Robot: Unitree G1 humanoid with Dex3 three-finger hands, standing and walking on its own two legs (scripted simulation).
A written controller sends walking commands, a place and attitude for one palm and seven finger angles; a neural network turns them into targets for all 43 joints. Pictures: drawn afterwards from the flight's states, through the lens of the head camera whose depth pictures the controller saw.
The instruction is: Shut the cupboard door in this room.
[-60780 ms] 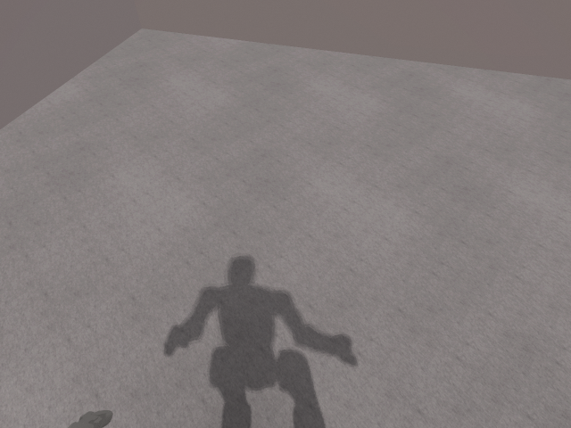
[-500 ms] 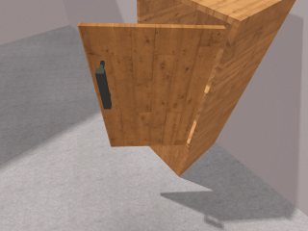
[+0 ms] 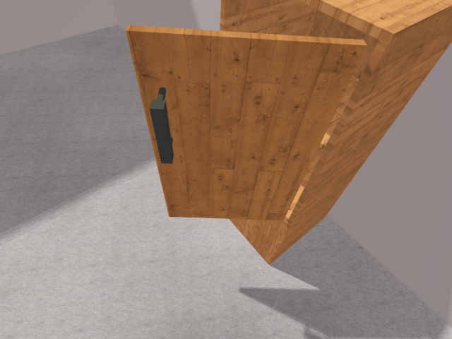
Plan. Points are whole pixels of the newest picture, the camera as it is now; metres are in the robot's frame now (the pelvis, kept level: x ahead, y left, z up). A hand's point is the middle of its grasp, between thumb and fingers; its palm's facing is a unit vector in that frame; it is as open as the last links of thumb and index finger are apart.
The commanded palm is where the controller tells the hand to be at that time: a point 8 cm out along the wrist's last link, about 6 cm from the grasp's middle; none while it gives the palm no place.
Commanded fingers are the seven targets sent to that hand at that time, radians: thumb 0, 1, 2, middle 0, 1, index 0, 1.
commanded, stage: come to a stop and stand still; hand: left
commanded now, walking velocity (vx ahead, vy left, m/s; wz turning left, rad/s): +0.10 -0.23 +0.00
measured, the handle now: (164, 127) +0.47 +0.16 +0.10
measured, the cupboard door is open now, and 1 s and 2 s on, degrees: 51 51 51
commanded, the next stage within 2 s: look again from close up in 0.96 s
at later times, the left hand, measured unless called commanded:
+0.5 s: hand out of the picture +0.01 +0.16 -0.16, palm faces -0.03 -0.98 -0.21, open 7.3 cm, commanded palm none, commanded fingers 0.00 0.90 0.90 -0.20 -0.30 -0.20 -0.30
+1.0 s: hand out of the picture -0.03 +0.10 -0.16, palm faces +0.02 -0.99 -0.13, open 7.3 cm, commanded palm none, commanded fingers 0.00 0.90 0.90 -0.20 -0.30 -0.20 -0.30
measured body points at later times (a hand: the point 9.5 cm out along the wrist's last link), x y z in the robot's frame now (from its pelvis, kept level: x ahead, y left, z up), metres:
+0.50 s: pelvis -0.02 -0.01 +0.02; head +0.00 -0.02 +0.47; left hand +0.01 +0.21 -0.14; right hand -0.04 -0.24 -0.14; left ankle -0.01 +0.10 -0.73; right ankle -0.06 -0.13 -0.73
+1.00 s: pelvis -0.01 -0.04 +0.02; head +0.01 -0.04 +0.47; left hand -0.03 +0.16 -0.15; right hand -0.04 -0.25 -0.14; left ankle -0.01 +0.10 -0.73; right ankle -0.06 -0.13 -0.73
